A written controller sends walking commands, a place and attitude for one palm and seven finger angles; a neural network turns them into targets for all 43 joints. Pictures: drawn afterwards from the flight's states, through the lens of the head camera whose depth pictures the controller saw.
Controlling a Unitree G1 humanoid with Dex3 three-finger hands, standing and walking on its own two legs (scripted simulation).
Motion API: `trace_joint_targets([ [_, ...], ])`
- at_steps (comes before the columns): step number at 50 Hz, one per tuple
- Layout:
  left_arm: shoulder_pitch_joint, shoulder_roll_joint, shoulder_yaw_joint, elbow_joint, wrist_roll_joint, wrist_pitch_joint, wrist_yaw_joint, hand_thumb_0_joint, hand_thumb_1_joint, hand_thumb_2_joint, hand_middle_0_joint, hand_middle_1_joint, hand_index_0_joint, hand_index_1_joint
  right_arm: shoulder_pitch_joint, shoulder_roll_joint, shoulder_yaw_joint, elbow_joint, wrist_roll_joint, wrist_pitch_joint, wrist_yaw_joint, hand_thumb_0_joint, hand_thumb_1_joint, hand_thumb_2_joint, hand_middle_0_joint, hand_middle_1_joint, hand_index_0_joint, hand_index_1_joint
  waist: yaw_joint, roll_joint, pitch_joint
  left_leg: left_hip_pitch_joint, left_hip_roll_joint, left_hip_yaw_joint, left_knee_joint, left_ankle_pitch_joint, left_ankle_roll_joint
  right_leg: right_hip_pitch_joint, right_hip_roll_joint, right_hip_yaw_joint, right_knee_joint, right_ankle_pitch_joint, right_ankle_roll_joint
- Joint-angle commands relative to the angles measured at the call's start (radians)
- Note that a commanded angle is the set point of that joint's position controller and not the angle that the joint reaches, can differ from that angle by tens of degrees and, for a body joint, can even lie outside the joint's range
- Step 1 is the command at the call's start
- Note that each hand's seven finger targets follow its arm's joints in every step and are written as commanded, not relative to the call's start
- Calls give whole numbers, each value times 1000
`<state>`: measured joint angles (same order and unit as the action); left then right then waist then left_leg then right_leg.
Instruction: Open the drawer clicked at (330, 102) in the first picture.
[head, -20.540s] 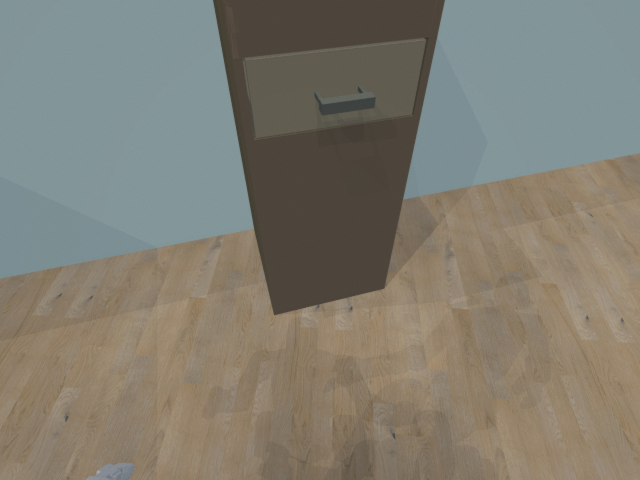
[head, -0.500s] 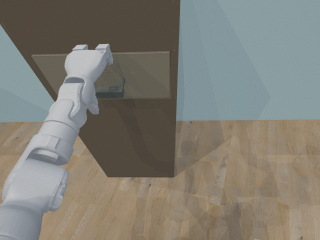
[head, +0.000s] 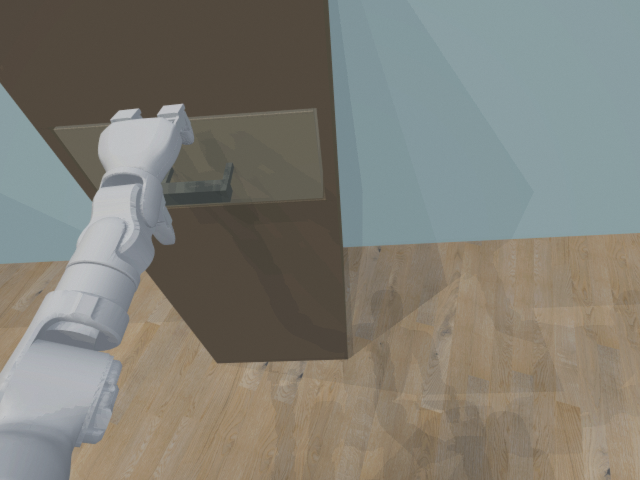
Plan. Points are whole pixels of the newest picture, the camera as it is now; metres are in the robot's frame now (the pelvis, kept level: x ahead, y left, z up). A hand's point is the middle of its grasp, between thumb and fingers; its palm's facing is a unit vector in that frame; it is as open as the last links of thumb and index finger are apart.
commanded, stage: re-aim the fingers above the handle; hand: left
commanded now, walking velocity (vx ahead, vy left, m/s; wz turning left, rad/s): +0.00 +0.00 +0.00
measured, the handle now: (195, 182) +0.53 +0.22 +0.07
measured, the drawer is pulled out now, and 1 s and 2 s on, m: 0.00 0.00 0.00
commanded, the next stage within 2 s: lower the fingers behind the handle in 0.92 s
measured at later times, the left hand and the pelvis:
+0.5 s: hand (129, 192) +0.43 +0.25 +0.15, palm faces -0.03 +0.07 -1.00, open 13.9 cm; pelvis -0.02 +0.00 +0.00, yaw +2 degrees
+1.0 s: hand (115, 207) +0.42 +0.28 +0.13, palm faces -0.03 +0.04 -1.00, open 13.8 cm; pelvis +0.00 +0.02 +0.00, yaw +0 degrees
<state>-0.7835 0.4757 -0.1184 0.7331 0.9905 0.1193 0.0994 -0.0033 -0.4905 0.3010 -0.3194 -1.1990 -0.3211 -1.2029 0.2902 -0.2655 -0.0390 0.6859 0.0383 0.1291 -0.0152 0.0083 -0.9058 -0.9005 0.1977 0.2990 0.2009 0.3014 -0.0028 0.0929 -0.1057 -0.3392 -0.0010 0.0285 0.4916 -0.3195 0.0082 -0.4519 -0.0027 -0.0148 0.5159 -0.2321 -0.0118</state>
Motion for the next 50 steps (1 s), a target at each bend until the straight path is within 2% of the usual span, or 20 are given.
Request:
trace_joint_targets([
  [1,-182,76,-43,-300,-44,59,-102,0,-500,300,-300,-1200,-300,-1200,-130,-144,-29,-192,20,-19,-8,0,-900,-900,200,300,200,300,-5,-193,-305,57,-28,18,-34,405,44,366,12,-6,-29,386,-7],
  [4,-205,108,-37,-461,-67,-3,-154,0,-500,300,-300,-1200,-300,-1200,-173,-132,-17,-214,20,-21,-29,0,-900,-900,200,300,200,300,-5,-184,-235,71,-32,5,-52,337,51,347,6,3,-47,318,-9],
  [6,-302,183,17,-485,-52,-66,-140,0,-500,300,-300,-1200,-300,-1200,-166,-124,-6,-198,14,-29,-48,0,-900,-900,200,300,200,300,-6,-167,-208,63,-38,-5,-54,284,48,324,3,9,-52,252,-11],
  [8,-409,284,103,-481,-36,-127,-86,0,-500,300,-300,-1200,-300,-1200,-152,-118,-5,-175,9,-42,-62,0,-900,-900,200,300,200,300,-3,-116,-194,54,-41,-11,-57,251,38,307,4,15,-60,186,-16],
  [10,-499,293,129,-428,-15,-171,-19,0,-500,300,-300,-1200,-300,-1200,-139,-94,-1,-149,5,-65,-67,0,-900,-900,200,300,200,300,-4,-69,-201,48,-47,-13,-51,241,27,278,7,10,-48,145,-21],
  [13,-521,366,198,-390,5,-187,82,0,-500,300,-300,-1200,-300,-1200,-136,-86,-3,-131,-4,-87,-68,0,-900,-900,200,300,200,300,23,-13,-315,56,-49,-2,-45,274,12,335,9,18,-35,165,-23],
  [17,-493,261,102,-144,9,-85,107,0,-500,300,-300,-1200,-300,-1200,-135,-95,5,-96,1,-93,-57,0,-900,-900,200,300,200,300,-2,-60,-275,24,-38,11,-58,256,1,300,5,1,-42,170,-16],
  [21,-449,141,-35,27,2,29,-14,0,-500,300,-300,-1200,-300,-1200,-120,-127,3,-110,12,-65,-57,0,-900,-900,200,300,200,300,-44,-142,-241,11,-32,23,-66,231,14,288,-7,-2,-63,188,-5],
  [23,-436,8,-147,-43,-21,30,-105,0,-500,300,-300,-1200,-300,-1200,-117,-135,-6,-144,17,-58,-56,0,-900,-900,200,300,200,300,-70,-167,-259,60,-33,13,-53,252,26,274,-2,-7,-67,215,-8],
  [26,-477,-20,-172,-191,-65,-52,-204,0,-500,300,-300,-1200,-300,-1200,-105,-143,-10,-161,4,-60,-60,0,-900,-900,200,300,200,300,-87,-179,-258,96,-39,-12,-25,266,42,232,1,-8,-48,233,-8],
  [29,-501,103,-49,-320,-90,-185,-207,0,-500,300,-300,-1200,-300,-1200,-79,-131,-14,-166,-6,-68,-72,0,-900,-900,200,300,200,300,-53,-155,-303,97,-45,-34,-5,311,44,266,4,3,-16,261,-16],
  [32,-513,266,135,-397,-66,-278,-89,0,-500,300,-300,-1200,-300,-1200,-37,-105,-20,-158,-15,-69,-68,0,-900,-900,200,300,200,300,15,-69,-384,101,-45,-41,5,452,20,303,17,-4,19,324,-31],
  [33,-509,384,246,-379,-49,-287,-25,0,-500,300,-300,-1200,-300,-1200,-33,-110,-19,-146,-24,-70,-65,0,-900,-900,200,300,200,300,47,-55,-394,65,-44,-40,2,477,9,333,17,-5,27,330,-34],
  [35,-496,384,277,-343,-15,-259,85,0,-500,300,-300,-1200,-300,-1200,-44,-78,-10,-129,-22,-78,-51,0,-900,-900,200,300,200,300,67,-43,-374,17,-43,-26,-10,510,-7,361,18,-10,38,364,-35],
  [38,-438,430,312,-319,-9,-181,164,0,-500,300,-300,-1200,-300,-1200,-93,-86,-6,-122,-14,-76,-37,0,-900,-900,200,300,200,300,91,-71,-404,-2,-40,16,-28,524,-15,467,10,7,27,441,-32],
  [42,-237,315,208,-165,17,-10,151,0,-500,300,-300,-1200,-300,-1200,-127,-109,-6,-106,-2,-64,-21,0,-900,-900,200,300,200,300,86,-101,-361,-3,-15,43,-65,496,-13,437,9,-1,6,423,-25],
  [44,-141,218,112,-100,17,101,76,0,-500,300,-300,-1200,-300,-1200,-134,-138,-10,-112,7,-43,-4,0,-900,-900,200,300,200,300,63,-145,-346,5,-1,44,-80,486,-4,415,7,-9,-12,396,-19],
  [46,-147,66,-53,-232,-16,179,-35,0,-500,300,-300,-1200,-300,-1200,-155,-157,-24,-162,29,-29,0,0,-900,-900,200,300,200,300,7,-168,-347,86,0,32,-64,501,21,364,14,-18,-32,397,-11],
  [48,-227,-75,-206,-421,-65,168,-152,0,-500,300,-300,-1200,-300,-1200,-175,-156,-31,-209,38,-30,-10,0,-900,-900,200,300,200,300,-62,-196,-336,183,-7,2,-42,517,44,290,22,-23,-52,363,-4],
  [50,-335,-89,-258,-517,-95,96,-223,0,-500,300,-300,-1200,-300,-1200,-173,-150,-20,-203,29,-43,-31,0,-900,-900,200,300,200,300,-103,-177,-255,216,-17,-32,-28,448,55,192,24,-26,-53,277,-1],
])
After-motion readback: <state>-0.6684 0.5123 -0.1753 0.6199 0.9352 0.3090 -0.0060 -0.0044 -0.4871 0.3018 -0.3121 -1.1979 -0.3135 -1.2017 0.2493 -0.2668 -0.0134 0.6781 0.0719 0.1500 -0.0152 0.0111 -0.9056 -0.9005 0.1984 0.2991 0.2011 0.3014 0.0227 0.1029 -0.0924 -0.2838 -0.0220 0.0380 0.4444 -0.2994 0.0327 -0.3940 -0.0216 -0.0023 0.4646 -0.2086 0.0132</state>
